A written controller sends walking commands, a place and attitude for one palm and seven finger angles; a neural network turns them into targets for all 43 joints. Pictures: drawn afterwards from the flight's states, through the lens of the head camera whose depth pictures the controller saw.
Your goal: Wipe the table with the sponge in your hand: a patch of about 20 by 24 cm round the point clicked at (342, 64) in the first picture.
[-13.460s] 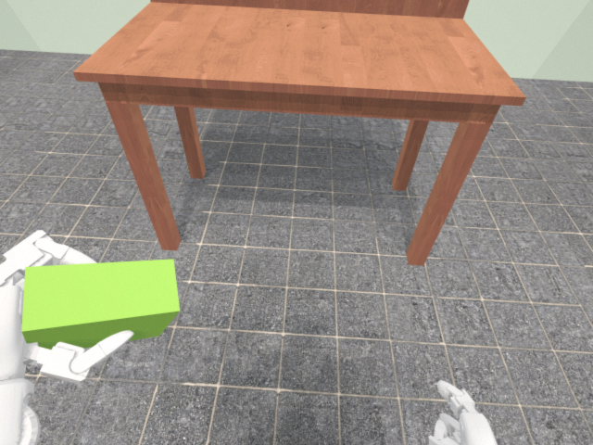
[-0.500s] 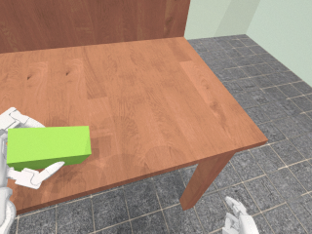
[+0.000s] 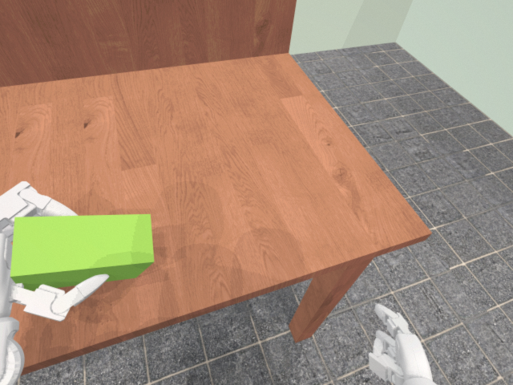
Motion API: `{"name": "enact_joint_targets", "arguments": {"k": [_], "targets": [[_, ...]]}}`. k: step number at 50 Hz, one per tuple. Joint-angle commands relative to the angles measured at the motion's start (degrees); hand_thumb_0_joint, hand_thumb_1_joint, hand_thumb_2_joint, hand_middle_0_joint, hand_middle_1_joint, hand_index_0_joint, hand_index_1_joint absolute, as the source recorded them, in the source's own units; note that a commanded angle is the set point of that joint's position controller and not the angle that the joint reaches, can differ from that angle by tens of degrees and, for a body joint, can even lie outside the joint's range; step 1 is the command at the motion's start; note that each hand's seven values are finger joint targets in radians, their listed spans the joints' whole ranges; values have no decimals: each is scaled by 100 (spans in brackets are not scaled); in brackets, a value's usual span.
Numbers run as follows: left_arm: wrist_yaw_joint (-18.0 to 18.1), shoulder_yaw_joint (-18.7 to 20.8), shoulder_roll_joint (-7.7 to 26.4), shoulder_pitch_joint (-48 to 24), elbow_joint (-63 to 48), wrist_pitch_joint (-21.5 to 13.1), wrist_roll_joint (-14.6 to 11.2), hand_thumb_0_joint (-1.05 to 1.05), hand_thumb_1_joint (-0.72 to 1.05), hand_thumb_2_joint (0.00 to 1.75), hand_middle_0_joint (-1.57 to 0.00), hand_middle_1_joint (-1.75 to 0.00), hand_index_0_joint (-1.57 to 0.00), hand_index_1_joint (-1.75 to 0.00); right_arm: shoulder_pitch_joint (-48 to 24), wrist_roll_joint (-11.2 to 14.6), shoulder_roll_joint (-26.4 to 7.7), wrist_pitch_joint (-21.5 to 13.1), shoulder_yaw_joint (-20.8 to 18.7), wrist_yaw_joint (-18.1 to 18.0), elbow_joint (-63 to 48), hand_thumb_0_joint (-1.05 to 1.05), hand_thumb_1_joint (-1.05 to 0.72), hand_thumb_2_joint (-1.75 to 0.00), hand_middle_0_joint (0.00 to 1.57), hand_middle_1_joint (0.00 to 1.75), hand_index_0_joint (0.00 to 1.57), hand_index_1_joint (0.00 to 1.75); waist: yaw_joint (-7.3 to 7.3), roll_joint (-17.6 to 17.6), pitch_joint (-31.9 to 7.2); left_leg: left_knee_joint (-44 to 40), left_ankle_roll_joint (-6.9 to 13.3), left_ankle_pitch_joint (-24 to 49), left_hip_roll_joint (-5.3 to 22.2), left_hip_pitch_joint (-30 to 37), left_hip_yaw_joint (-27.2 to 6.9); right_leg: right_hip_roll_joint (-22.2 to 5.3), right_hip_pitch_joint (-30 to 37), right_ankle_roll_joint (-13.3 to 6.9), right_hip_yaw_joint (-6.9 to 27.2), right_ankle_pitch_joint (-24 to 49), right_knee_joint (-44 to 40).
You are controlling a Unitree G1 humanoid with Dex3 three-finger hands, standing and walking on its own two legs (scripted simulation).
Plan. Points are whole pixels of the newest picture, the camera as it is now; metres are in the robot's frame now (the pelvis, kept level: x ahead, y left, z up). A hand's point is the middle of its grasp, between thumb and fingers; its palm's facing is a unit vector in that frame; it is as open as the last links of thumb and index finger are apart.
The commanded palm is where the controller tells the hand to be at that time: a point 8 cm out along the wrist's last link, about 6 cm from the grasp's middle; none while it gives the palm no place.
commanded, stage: look again from close up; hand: left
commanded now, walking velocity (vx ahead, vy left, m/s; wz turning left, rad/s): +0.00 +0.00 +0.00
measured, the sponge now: (106, 251) +0.23 +0.21 +0.13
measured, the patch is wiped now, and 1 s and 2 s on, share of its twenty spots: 0.00 0.00 0.00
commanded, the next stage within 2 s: turn the palm down, sponge in hand in 0.34 s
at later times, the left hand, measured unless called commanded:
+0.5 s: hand (35, 230) +0.23 +0.27 +0.17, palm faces +0.39 -0.78 -0.49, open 9.7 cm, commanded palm +0.16 +0.29 +0.18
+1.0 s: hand (33, 266) +0.19 +0.25 +0.17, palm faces +0.39 -0.59 -0.70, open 9.7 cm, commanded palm +0.15 +0.27 +0.21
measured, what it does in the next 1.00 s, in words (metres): shifts its weight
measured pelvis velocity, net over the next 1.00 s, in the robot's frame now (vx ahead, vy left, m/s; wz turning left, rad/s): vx -0.03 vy -0.05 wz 0.04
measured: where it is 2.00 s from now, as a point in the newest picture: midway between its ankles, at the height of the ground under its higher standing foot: outside the picture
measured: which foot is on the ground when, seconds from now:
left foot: down 0.00-1.00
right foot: down 0.00-1.00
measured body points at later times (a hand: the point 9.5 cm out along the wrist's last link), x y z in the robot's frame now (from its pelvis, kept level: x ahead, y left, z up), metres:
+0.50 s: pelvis -0.01 +0.00 +0.00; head +0.02 +0.03 +0.45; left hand +0.20 +0.31 +0.20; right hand +0.18 -0.21 -0.08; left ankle +0.02 +0.10 -0.74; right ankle -0.02 -0.14 -0.74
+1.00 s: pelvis -0.03 -0.05 -0.01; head -0.05 -0.08 +0.44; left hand +0.17 +0.28 +0.21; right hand +0.19 -0.25 -0.09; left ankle +0.02 +0.10 -0.74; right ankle -0.02 -0.14 -0.74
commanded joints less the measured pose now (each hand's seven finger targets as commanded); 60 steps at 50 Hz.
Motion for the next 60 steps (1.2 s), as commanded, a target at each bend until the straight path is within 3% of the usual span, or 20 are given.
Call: {"name": "enact_joint_targets", "arguments": {"k": [1,8,21,22,23,24,26,27,31,32,35,37,38,42,43,48,52,57,58,60], "targets": [[110,609,942,-445,-1252,-313,-65,0,10,130,-120,-160,-120,-160,-392,8,-721,-256,-277,-59,-940,0,-90,-90,20,30,20,30,-34,469,-1056,-414,-45,1238,242,497,-302,-143,214,-220,196,1444,-171],[111,507,823,-385,-1123,-263,-65,0,10,130,-120,-160,-120,-160,-409,-2,-698,-207,-237,-81,-916,0,-90,-90,20,30,20,30,-53,408,-909,-612,-37,651,208,337,-334,-97,186,-215,145,1051,-289],[116,608,951,-360,-1317,-285,-58,0,10,130,-120,-160,-120,-160,-362,31,-711,-235,-285,-70,-929,0,-90,-90,20,30,20,30,-41,529,-1038,-628,-24,907,310,418,-420,-112,331,-209,111,1179,-147],[218,2364,5572,-5437,-2874,-1084,95,0,10,130,-120,-160,-120,-160,797,427,-1068,-108,447,-551,-1512,0,-90,-90,20,30,20,30,-308,1815,-1284,-828,124,38,261,-259,-520,359,1081,141,21,146,560],[-156,1584,2398,-3419,268,126,674,0,10,130,-120,-160,-120,-160,-357,-390,-626,-347,-354,-319,-722,0,-90,-90,20,30,20,30,317,1393,-1773,-239,-420,2148,17,1185,-160,316,-222,-507,-380,757,837],[-324,552,1543,-2734,171,482,158,0,10,130,-120,-160,-120,-160,-133,-191,-847,-403,-209,-14,-807,0,-90,-90,20,30,20,30,126,1166,-1832,-149,-587,3632,80,1483,-433,346,-593,-441,-525,1027,723],[-713,641,1438,-2003,-232,1083,-196,0,10,130,-120,-160,-120,-160,-356,-115,-1063,-443,-322,3,-700,0,-90,-90,20,30,20,30,446,886,-2098,-36,-432,3417,136,1779,-297,272,-468,-345,-426,1263,602],[-818,152,821,-1306,198,1484,-239,0,10,130,-120,-160,-120,-160,-646,34,-969,-387,-192,71,-717,0,-90,-90,20,30,20,30,431,840,-1615,-63,-441,2831,138,1422,-271,308,-598,-327,-473,1021,649],[-722,138,1536,-1174,-1176,1694,616,0,10,130,-120,-160,-120,-160,-861,-44,-971,-243,-95,100,-957,0,-90,-90,20,30,20,30,349,636,-1066,-396,-212,1075,43,557,-303,247,-529,-341,-517,698,687],[-560,613,2004,-1379,-1440,1650,684,0,10,130,-120,-160,-120,-160,-1025,-1,-992,-177,-94,60,-1019,0,-90,-90,20,30,20,30,343,586,-1264,-417,-181,468,22,497,-288,285,-535,-336,-440,414,738],[-230,1005,2082,-1375,-1381,1239,613,0,10,130,-120,-160,-120,-160,-989,-124,-830,-173,-74,-119,-917,0,-90,-90,20,30,20,30,268,342,-1080,-332,-161,55,-30,355,-256,270,-733,-300,-451,27,614],[35,1383,2619,-2022,-1393,1116,708,0,10,130,-120,-160,-120,-160,-1049,-83,-853,-138,-74,-210,-854,0,-90,-90,20,30,20,30,269,615,-1187,-264,-143,-346,-65,341,-206,270,-879,-295,-306,-328,581],[100,898,2140,-2314,-1358,1085,773,0,10,130,-120,-160,-120,-160,-1021,-103,-702,-169,-48,-230,-871,0,-90,-90,20,30,20,30,248,841,-1166,-240,-157,-257,-98,356,-191,216,-869,-325,-311,-294,538],[-63,849,2510,-2563,-64,1543,970,0,10,130,-120,-160,-120,-160,-1012,19,-875,-56,-38,-417,-616,0,-90,-90,20,30,20,30,135,719,-757,-208,-103,-781,-183,254,-93,160,-1016,-242,-125,-761,237],[-229,440,2273,-2888,-83,1643,1000,0,10,130,-120,-160,-120,-160,-1075,39,-854,-55,5,-465,-672,0,-90,-90,20,30,20,30,81,703,-696,-212,-75,-833,-221,255,-62,100,-1011,-226,-89,-864,148],[-930,100,2585,-3297,-73,1845,1255,0,10,130,-120,-160,-120,-160,-1239,115,-820,-203,62,-662,-799,0,-90,-90,20,30,20,30,170,486,-671,-94,-27,-660,-252,377,20,-11,-990,-207,174,-1365,-123],[-997,980,3360,-2753,-175,1579,1287,0,10,130,-120,-160,-120,-160,-1234,95,-806,-292,7,-674,-798,0,-90,-90,20,30,20,30,446,377,-842,136,-70,-162,-198,344,1,-104,-702,-218,437,-1289,-195],[-696,1481,3508,-1926,-21,1625,1242,0,10,130,-120,-160,-120,-160,-973,127,-851,-211,-95,-575,-767,0,-90,-90,20,30,20,30,609,441,-1022,319,-103,526,-144,163,5,-175,-322,-201,410,73,145],[-684,1083,3136,-2020,-114,1716,1241,0,10,130,-120,-160,-120,-160,-904,134,-851,-171,-94,-563,-831,0,-90,-90,20,30,20,30,515,456,-956,363,-105,619,-112,111,29,-237,-343,-182,400,406,227],[-694,1133,3273,-1780,-141,1918,1310,0,10,130,-120,-160,-120,-160,-789,157,-936,-108,-140,-565,-873,0,-90,-90,20,30,20,30,516,271,-1027,378,-80,761,-91,97,33,-249,-277,-123,376,831,358]]}}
